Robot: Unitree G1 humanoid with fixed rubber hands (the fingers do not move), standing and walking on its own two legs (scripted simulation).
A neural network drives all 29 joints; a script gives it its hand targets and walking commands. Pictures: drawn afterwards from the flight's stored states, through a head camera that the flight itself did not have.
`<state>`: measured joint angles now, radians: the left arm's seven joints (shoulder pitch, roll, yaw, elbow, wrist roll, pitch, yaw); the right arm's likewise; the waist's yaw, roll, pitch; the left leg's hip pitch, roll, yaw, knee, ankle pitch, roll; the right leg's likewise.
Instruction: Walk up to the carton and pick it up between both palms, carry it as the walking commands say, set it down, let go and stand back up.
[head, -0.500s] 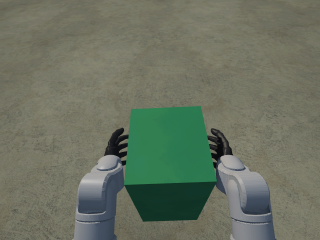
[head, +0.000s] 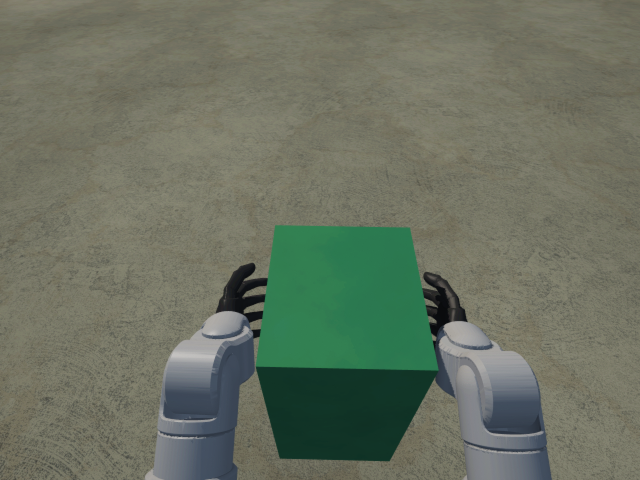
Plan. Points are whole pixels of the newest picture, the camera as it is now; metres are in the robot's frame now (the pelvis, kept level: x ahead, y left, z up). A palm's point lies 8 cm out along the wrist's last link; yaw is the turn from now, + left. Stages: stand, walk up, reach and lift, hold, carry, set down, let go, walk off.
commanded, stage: carry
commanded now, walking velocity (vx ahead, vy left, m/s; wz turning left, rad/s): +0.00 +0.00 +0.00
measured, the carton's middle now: (338, 355) +0.27 +0.00 +0.03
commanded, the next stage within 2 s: hold in 1.50 s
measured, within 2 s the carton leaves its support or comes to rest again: neither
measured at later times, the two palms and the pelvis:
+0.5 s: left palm (250, 317) +0.28 +0.10 +0.10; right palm (460, 324) +0.27 -0.14 +0.09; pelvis +0.01 -0.02 +0.00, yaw +0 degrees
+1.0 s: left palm (252, 302) +0.30 +0.10 +0.10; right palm (455, 307) +0.29 -0.14 +0.09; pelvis +0.03 -0.02 +0.00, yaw +0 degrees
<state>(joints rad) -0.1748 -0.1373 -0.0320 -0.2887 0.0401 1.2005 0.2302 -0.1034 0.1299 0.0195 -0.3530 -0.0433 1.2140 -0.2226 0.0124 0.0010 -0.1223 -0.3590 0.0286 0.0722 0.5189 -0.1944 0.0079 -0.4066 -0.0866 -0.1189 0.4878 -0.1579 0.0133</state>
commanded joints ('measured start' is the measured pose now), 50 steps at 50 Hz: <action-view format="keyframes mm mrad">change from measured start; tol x2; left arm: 1 -299 -967 -432 -83 -241 -20 -151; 50 -273 -972 -438 -128 -222 -44 -148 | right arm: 1 -423 911 457 -136 258 -39 142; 11 -437 939 471 -136 263 -39 137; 32 -382 922 441 -140 232 -52 133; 50 -381 923 434 -131 222 -58 135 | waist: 1 -2 -2 -119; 7 -11 -64 -155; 26 -8 -5 -198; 50 -7 -6 -194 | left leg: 1 -96 85 -106 -163 -276 -3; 4 -44 54 -86 -95 -189 -4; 6 -25 44 -83 -73 -166 -3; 17 -3 57 -92 -73 -93 -2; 28 -4 87 -100 -92 -42 -1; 50 21 95 -94 -66 22 -5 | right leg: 1 129 -49 108 -102 -237 -12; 4 90 -73 154 -156 -296 -15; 8 65 -77 162 -170 -325 -13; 28 140 -61 111 -56 -83 -18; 50 178 -69 105 -39 5 -28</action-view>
